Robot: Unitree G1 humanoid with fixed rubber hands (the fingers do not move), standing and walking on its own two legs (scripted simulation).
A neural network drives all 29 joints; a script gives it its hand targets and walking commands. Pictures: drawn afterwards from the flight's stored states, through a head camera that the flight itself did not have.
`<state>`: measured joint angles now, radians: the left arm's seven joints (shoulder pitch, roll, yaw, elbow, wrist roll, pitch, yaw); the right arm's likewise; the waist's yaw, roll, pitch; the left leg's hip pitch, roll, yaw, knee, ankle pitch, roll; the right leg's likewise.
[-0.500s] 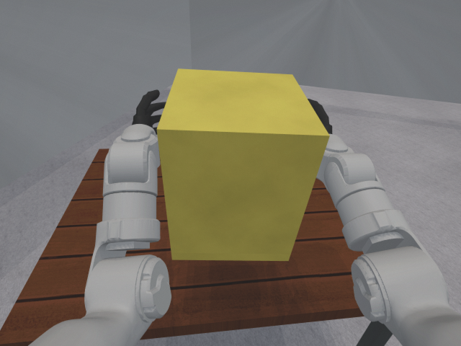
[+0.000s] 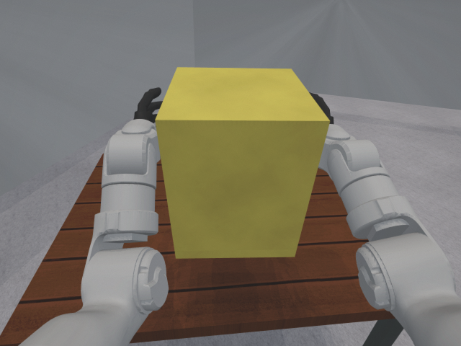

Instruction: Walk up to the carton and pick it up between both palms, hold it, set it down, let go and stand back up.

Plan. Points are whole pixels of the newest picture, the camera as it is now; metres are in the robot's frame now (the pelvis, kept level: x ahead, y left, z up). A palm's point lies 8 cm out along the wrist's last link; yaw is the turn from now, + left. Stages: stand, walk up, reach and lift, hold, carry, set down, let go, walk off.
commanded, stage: hold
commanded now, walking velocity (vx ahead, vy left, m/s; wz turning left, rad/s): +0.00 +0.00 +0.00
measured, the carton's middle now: (235, 160) +0.36 +0.00 +0.23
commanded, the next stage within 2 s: none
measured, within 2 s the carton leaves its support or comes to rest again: neither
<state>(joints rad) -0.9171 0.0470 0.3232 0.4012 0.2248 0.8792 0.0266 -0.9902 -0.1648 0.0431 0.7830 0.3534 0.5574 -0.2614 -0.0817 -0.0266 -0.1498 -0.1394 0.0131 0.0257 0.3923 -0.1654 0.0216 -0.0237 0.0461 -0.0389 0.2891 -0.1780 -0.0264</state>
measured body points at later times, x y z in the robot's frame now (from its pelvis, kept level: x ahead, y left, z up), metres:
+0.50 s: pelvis +0.00 +0.00 +0.00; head -0.10 +0.03 +0.44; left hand +0.38 +0.15 +0.29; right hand +0.38 -0.15 +0.29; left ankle +0.04 +0.10 -0.75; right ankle -0.01 -0.10 -0.75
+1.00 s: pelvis +0.00 +0.00 +0.00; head -0.10 +0.03 +0.44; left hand +0.38 +0.15 +0.29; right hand +0.38 -0.15 +0.29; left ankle +0.04 +0.10 -0.75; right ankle -0.01 -0.10 -0.75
